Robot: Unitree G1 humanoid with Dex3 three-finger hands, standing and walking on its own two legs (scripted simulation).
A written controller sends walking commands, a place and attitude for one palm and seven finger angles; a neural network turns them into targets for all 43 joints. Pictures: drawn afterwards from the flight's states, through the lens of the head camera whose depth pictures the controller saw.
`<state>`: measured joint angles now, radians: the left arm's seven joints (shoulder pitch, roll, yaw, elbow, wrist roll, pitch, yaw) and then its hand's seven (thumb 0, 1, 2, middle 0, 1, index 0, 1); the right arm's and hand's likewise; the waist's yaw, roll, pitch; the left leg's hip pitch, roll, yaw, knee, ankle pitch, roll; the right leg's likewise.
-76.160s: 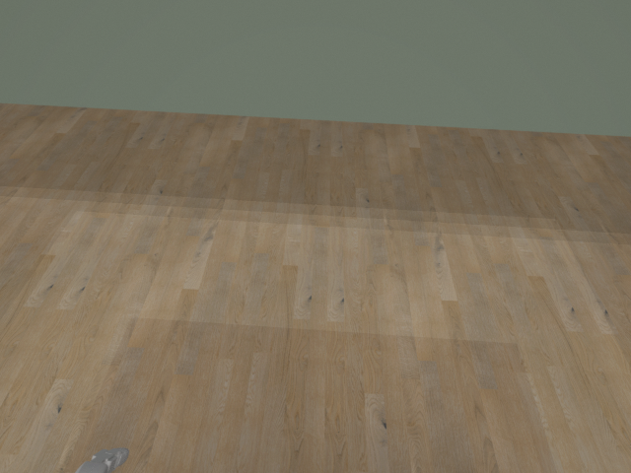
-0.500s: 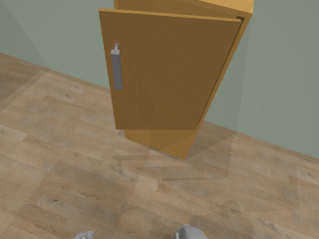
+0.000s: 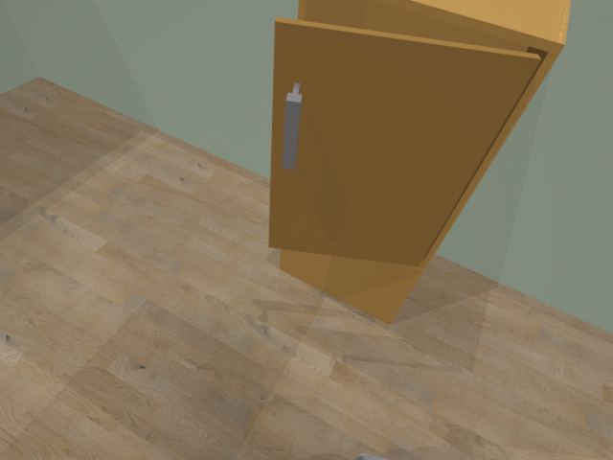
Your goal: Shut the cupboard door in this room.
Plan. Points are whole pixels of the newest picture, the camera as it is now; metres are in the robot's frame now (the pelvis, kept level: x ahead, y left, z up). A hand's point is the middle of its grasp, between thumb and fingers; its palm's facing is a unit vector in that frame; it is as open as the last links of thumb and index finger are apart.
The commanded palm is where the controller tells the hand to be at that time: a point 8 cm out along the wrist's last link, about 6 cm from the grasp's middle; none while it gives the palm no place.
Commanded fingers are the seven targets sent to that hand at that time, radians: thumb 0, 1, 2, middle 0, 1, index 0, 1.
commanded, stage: come to a stop and stand still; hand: left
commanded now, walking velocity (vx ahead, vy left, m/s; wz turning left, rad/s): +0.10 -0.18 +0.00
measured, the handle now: (292, 127) +0.65 +0.08 +0.06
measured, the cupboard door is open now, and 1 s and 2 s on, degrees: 23 23 23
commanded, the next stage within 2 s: look again from close up in 0.86 s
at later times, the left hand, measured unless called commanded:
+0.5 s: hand out of the picture -0.03 +0.15 -0.17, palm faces -0.02 -0.99 -0.16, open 7.4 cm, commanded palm none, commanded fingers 0.00 0.90 0.90 -0.20 -0.30 -0.20 -0.30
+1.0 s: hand out of the picture -0.06 +0.10 -0.17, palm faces +0.02 -0.99 -0.14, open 7.3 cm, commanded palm none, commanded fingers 0.00 0.90 0.90 -0.20 -0.30 -0.20 -0.30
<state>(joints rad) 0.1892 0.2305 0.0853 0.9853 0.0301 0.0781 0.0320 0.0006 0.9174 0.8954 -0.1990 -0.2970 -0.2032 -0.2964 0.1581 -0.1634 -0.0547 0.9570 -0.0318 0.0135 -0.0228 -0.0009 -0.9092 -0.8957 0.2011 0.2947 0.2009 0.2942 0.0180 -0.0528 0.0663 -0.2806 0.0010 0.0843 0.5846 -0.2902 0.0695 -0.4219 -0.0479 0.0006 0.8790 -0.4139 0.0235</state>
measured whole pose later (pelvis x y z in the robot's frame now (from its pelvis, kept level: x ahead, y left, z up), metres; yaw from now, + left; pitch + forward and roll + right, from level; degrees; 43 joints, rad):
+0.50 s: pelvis -0.03 -0.01 +0.01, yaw -2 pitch -1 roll +0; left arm 0.31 0.12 0.00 1.11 0.01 0.02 0.02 0.01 0.91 0.90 -0.20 -0.30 -0.20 -0.30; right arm 0.30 -0.16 -0.03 1.14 -0.02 0.02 -0.03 0.00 -0.91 -0.90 0.20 0.30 0.20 0.29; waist -0.03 0.01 0.01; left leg -0.25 0.00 0.11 0.41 -0.15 0.04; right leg -0.11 -0.01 -0.04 0.43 -0.30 0.00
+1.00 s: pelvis -0.03 -0.04 +0.01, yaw -1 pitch -1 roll +0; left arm 0.35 0.08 0.00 1.12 0.01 -0.01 0.04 0.01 0.91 0.90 -0.20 -0.30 -0.20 -0.30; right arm 0.31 -0.09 -0.01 1.18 -0.01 0.00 -0.03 0.00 -0.91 -0.90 0.20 0.30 0.20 0.29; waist -0.01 -0.01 0.04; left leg -0.25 0.03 0.09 0.41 -0.15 0.00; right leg -0.10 0.02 -0.05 0.42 -0.30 -0.04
